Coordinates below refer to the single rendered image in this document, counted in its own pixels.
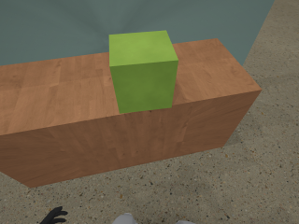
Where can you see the pedestal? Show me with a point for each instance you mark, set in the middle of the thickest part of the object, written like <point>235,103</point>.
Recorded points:
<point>60,120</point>

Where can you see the robot left thigh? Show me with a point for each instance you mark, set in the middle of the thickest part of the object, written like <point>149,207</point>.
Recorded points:
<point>124,219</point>

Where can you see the carton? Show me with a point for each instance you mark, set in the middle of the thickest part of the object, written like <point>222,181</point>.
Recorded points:
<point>143,68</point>

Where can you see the robot left hand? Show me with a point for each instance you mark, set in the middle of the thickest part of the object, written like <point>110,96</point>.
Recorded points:
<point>50,218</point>

